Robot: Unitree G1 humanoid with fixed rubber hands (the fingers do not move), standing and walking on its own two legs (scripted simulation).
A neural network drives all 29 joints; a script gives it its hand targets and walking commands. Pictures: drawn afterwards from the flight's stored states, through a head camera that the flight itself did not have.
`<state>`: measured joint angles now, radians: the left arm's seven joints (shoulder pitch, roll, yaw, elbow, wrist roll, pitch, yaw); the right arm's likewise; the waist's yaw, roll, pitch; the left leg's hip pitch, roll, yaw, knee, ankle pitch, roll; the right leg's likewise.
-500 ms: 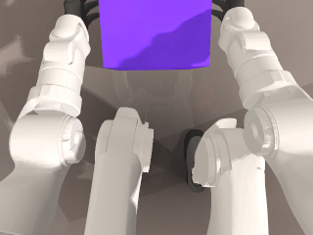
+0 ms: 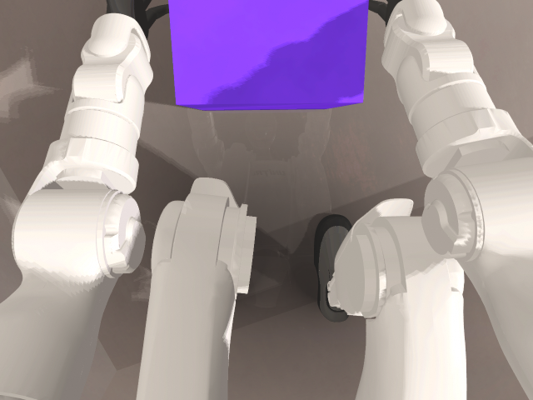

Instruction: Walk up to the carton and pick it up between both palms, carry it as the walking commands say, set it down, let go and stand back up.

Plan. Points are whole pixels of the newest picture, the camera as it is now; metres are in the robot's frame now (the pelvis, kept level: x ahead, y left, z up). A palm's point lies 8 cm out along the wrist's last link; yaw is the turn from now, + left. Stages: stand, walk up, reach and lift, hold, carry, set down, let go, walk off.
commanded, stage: set down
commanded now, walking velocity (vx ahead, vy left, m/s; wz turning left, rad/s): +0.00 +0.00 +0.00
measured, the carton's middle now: (266, 12) +0.54 +0.07 -0.24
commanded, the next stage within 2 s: let go in 1.90 s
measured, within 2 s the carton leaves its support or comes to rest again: neither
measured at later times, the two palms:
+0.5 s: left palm (98, 24) +0.49 +0.26 -0.19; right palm (436, 1) +0.56 -0.12 -0.18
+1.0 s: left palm out of the picture +0.50 +0.28 -0.05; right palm out of the picture +0.54 -0.09 -0.06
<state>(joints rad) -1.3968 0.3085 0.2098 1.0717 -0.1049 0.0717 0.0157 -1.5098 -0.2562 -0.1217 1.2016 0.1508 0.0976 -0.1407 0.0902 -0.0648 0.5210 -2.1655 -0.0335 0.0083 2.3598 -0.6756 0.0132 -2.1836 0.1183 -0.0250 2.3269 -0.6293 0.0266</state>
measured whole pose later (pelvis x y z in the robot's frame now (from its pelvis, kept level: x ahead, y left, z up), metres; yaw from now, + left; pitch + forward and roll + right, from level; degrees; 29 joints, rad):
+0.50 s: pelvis +0.00 +0.00 +0.00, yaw +1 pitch +30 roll -2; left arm -1.34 0.43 0.10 1.02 -0.26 0.06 0.06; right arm -1.44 -0.38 -0.01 1.06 0.28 0.10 -0.16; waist 0.07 -0.04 0.52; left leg -2.20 0.00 0.03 2.34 -0.66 0.05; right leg -2.20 0.08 -0.03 2.32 -0.64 0.02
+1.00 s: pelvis -0.02 +0.00 +0.09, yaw +3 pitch +30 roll -2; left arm -1.34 0.47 0.16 0.71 -0.25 0.31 0.07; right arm -1.35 -0.29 -0.12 0.65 0.18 0.34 -0.24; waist 0.07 -0.01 0.52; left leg -1.99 -0.04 0.00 2.03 -0.57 0.02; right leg -1.97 0.06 -0.03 2.02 -0.57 0.00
